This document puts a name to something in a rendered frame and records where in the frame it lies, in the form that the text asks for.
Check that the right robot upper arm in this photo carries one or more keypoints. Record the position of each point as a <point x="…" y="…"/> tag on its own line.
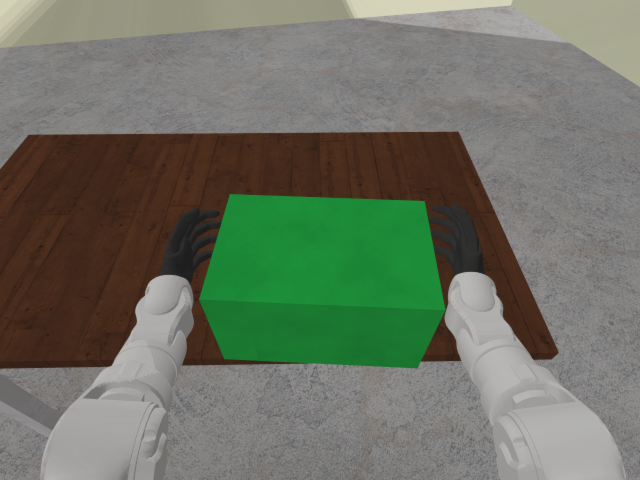
<point x="554" y="442"/>

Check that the robot right hand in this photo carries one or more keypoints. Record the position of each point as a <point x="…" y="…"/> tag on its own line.
<point x="466" y="253"/>

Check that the left robot upper arm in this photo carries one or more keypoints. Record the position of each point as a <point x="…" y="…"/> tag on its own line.
<point x="110" y="440"/>

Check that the robot left hand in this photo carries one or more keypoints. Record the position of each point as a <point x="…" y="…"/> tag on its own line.
<point x="180" y="256"/>

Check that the robot right forearm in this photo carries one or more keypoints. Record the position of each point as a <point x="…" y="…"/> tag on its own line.
<point x="499" y="365"/>

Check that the carton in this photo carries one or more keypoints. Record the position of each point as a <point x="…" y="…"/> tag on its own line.
<point x="323" y="280"/>

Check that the table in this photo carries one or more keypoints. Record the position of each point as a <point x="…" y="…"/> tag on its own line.
<point x="85" y="220"/>

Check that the robot left forearm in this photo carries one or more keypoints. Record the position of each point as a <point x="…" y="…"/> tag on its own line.
<point x="147" y="366"/>

